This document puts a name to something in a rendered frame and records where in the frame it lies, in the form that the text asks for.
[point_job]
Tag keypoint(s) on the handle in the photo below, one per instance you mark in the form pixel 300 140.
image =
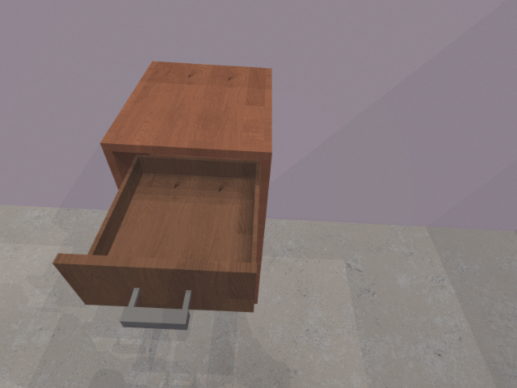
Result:
pixel 159 318

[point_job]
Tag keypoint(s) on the drawer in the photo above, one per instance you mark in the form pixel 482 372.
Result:
pixel 176 224

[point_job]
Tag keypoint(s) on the cabinet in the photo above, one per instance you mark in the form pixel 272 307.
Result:
pixel 198 111

